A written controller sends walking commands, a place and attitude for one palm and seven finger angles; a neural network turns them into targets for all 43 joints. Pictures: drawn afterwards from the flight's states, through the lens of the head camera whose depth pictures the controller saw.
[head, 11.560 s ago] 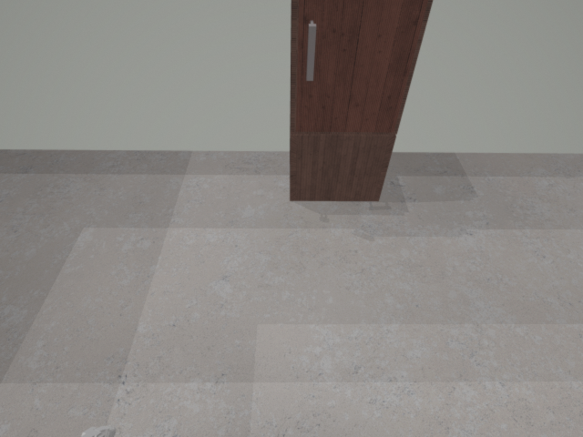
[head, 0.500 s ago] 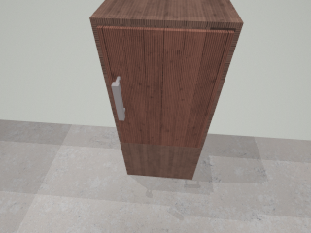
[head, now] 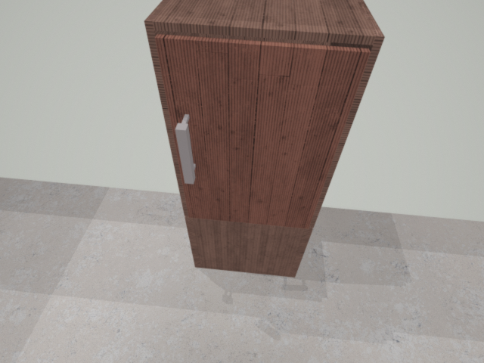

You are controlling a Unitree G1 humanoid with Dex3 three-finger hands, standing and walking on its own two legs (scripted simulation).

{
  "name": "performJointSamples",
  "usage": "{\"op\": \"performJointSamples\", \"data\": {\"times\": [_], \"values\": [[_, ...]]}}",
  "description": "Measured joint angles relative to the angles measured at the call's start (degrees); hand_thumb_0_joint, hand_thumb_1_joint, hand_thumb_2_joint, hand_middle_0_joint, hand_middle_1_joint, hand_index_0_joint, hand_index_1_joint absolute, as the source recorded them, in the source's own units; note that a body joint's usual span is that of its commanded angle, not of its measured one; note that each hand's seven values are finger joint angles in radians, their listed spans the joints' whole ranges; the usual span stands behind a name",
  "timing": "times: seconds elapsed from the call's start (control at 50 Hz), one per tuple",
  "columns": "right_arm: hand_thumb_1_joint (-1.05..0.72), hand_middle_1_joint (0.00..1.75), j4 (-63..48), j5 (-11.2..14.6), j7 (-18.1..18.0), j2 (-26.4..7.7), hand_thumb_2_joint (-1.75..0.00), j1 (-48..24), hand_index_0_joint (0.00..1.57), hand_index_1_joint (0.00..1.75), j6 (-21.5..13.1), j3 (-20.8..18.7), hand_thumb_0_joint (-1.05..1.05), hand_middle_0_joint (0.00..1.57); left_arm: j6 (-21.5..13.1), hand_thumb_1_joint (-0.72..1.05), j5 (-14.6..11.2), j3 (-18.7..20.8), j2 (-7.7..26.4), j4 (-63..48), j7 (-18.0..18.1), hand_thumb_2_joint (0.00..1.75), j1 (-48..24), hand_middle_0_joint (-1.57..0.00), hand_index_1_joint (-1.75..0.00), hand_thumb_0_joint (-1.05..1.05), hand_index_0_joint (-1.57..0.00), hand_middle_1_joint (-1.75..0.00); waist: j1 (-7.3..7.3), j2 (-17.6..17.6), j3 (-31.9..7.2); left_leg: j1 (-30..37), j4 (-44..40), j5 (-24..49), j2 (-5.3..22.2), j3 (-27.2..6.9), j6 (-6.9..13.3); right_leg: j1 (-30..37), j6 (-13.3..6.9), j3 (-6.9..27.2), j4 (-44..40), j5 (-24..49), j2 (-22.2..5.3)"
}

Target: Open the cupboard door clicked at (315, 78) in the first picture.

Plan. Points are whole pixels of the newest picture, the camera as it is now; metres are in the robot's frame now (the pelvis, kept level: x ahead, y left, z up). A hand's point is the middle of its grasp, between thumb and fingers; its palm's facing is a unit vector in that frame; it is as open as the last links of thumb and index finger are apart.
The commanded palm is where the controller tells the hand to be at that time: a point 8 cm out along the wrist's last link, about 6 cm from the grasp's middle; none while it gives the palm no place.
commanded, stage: look again from close up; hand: left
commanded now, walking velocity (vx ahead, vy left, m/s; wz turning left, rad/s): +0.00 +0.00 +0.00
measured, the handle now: (188, 150) +0.59 +0.17 -0.01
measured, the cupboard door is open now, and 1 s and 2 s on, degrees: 0 0 0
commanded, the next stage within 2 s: raise the hand with hooked fingers in 0.38 s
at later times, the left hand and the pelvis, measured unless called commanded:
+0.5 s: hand out of the picture -0.01 +0.16 -0.18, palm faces +0.04 -0.99 -0.16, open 7.4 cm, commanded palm +0.10 +0.22 -0.07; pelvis +0.00 +0.00 +0.00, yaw +0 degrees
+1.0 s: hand (129, 347) +0.16 +0.20 -0.07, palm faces +0.05 -1.00 -0.02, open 9.1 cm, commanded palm +0.15 +0.25 -0.05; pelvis -0.01 +0.01 -0.10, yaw +1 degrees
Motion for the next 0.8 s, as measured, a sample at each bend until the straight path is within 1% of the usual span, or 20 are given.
{"op": "performJointSamples", "data": {"times": [0.32, 0.48, 0.5, 0.52, 0.54, 0.58, 0.6, 0.62, 0.66, 0.68, 0.72, 0.76, 0.78, 0.8], "values": [[-0.92, 0.3, 0.7, 0.1, -0.4, 2.3, -0.9, 1.9, 0.2, 0.29, -0.1, 0.0, 0.0, 0.2, 0.0, 0.91, 0.1, -0.1, -2.6, 0.5, 0.4, 0.9, 2.0, -0.2, -0.29, 0.01, -0.2, -0.3, 0.23, -0.1, -0.3, -0.1, 0.1, -0.1, -0.4, 0.2, 0.3, -0.2, 0.3, 0.2, 0.2, -0.1, -0.4], [-0.92, 0.3, 0.9, 0.1, -0.6, 3.3, -0.9, 2.8, 0.2, 0.29, -0.2, -0.1, 0.0, 0.2, -0.1, 0.91, 0.1, 0.0, -3.7, 0.6, 0.5, 0.9, 2.7, -0.2, -0.29, 0.01, -0.2, -0.3, 0.23, -0.2, -0.4, -0.1, 0.4, -0.3, -0.3, 0.3, 0.3, -0.2, 0.3, 0.3, 0.4, -0.2, -0.3], [-0.92, 0.3, 0.6, 0.1, -0.5, 3.1, -0.9, 2.8, 0.2, 0.29, 0.0, 0.0, 0.0, 0.2, -0.5, 0.91, 0.2, -0.2, -3.9, 0.7, 1.0, 0.9, 2.7, -0.2, -0.29, 0.01, -0.2, -0.3, 0.34, 0.2, -0.3, -0.8, 1.5, -0.7, 0.0, 0.2, 0.3, -0.5, 0.3, 0.3, 0.6, -0.2, 0.0], [-0.92, 0.3, -1.5, 0.6, -0.9, 2.6, -0.9, 3.4, 0.2, 0.29, -0.3, 0.6, 0.01, 0.2, 3.9, 0.92, -2.1, -0.6, -3.7, -8.3, 1.8, 0.9, 5.8, -0.2, -0.29, 0.02, -0.2, -0.3, 0.25, 0.4, 0.4, -0.9, 2.5, -1.2, 0.2, 0.4, 0.3, -0.6, 0.3, 0.5, 1.2, -0.3, 0.1], [-0.93, 0.3, -3.8, 1.1, -1.8, 1.9, -0.9, 4.7, 0.2, 0.29, -2.6, 1.0, 0.02, 0.2, 6.6, 0.95, -3.8, -0.1, -2.9, -19.0, 2.9, 0.89, 9.8, -0.2, -0.3, 0.04, -0.2, -0.3, 0.42, 0.4, 0.5, -0.9, 3.1, -1.7, 0.1, 0.8, 0.4, -0.9, 0.2, 0.9, 2.2, -0.7, 0.0], [-0.94, 0.3, -7.8, 3.0, -3.2, 0.4, -0.9, 6.9, 0.21, 0.29, -8.2, 0.4, 0.03, 0.21, 4.2, 0.96, -6.6, 0.2, -1.6, -34.5, 5.8, 0.89, 15.4, -0.2, -0.3, 0.06, -0.21, -0.31, -0.23, 0.9, -1.0, -2.4, 5.0, -2.6, -0.3, 0.7, 0.6, -2.5, 0.2, 0.9, 4.6, -2.1, -0.4], [-0.94, 0.3, -9.8, 3.7, -3.6, -0.4, -0.9, 7.1, 0.21, 0.29, -10.6, 0.2, 0.03, 0.21, 2.7, 0.95, -8.0, 0.2, -1.2, -40.4, 6.6, 0.89, 16.4, -0.2, -0.31, 0.06, -0.21, -0.31, -0.79, 1.4, -1.4, -3.3, 6.3, -3.1, -0.5, 0.4, 0.6, -3.2, 0.3, 0.6, 5.9, -2.8, -0.7], [-0.94, 0.3, -11.7, 4.0, -4.0, -1.4, -0.9, 6.9, 0.21, 0.29, -12.7, -0.1, 0.03, 0.21, 0.8, 0.94, -8.9, 0.2, -0.9, -45.2, 6.8, 0.88, 16.6, -0.2, -0.31, 0.06, -0.2, -0.32, -1.37, 1.9, -1.8, -4.7, 7.8, -3.7, -0.7, 0.0, 0.7, -4.4, 0.4, 0.5, 7.3, -3.6, -0.9], [-0.93, 0.3, -15.7, 3.6, -4.2, -3.2, -0.9, 5.6, 0.2, 0.29, -15.9, -0.8, 0.02, 0.21, -4.8, 0.91, -9.7, 0.5, -0.9, -51.6, 5.8, 0.87, 14.5, -0.2, -0.33, 0.05, -0.2, -0.34, -2.49, 2.6, -3.1, -8.9, 11.8, -5.0, -1.1, -0.6, 0.9, -8.2, 0.4, 0.8, 11.3, -5.8, -1.0], [-0.93, 0.3, -17.8, 3.2, -4.0, -4.0, -0.9, 4.7, 0.2, 0.29, -17.1, -1.3, 0.02, 0.21, -8.3, 0.89, -9.8, 0.9, -1.1, -53.0, 4.4, 0.87, 12.5, -0.2, -0.34, 0.05, -0.2, -0.35, -2.82, 2.7, -4.0, -11.6, 14.2, -5.7, -1.3, -0.8, 0.9, -10.9, 0.4, 1.1, 13.8, -7.1, -1.0], [-0.93, 0.3, -21.7, 2.2, -3.0, -5.0, -0.9, 2.5, 0.2, 0.29, -18.7, -2.5, 0.02, 0.2, -16.4, 0.85, -10.6, 2.2, -1.9, -53.7, -0.2, 0.85, 8.1, -0.2, -0.36, 0.04, -0.2, -0.37, -2.79, 2.0, -6.2, -17.7, 19.5, -7.6, -1.4, -0.6, 0.8, -17.4, 0.2, 2.3, 19.6, -9.7, -0.8], [-0.92, 0.3, -25.6, 1.6, -1.4, -5.5, -0.9, -0.1, 0.2, 0.29, -19.1, -3.8, 0.02, 0.2, -24.7, 0.8, -12.0, 3.7, -2.8, -53.1, -6.7, 0.84, 4.9, -0.2, -0.39, 0.03, -0.2, -0.39, -2.52, 0.6, -7.8, -23.6, 25.5, -9.9, -1.3, 0.0, 0.7, -23.6, -0.2, 3.4, 25.2, -10.2, -0.5], [-0.92, 0.3, -27.7, 1.4, -0.6, -5.8, -0.9, -1.3, 0.2, 0.29, -19.0, -4.3, 0.02, 0.2, -28.3, 0.77, -12.5, 4.4, -3.1, -52.8, -10.4, 0.83, 3.9, -0.2, -0.4, 0.03, -0.21, -0.4, -2.45, 0.0, -8.2, -26.2, 28.6, -11.3, -1.2, 0.1, 0.6, -26.3, -0.2, 3.8, 28.1, -10.4, -0.4], [-0.92, 0.3, -29.7, 1.4, 0.0, -6.1, -0.9, -2.4, 0.2, 0.29, -18.5, -4.8, 0.01, 0.2, -30.9, 0.75, -12.8, 5.0, -3.1, -52.6, -13.6, 0.82, 3.6, -0.21, -0.41, 0.02, -0.21, -0.42, -2.33, -0.5, -8.7, -28.7, 31.5, -12.6, -1.1, 0.2, 0.6, -28.9, -0.1, 4.0, 31.1, -11.6, -0.3]]}}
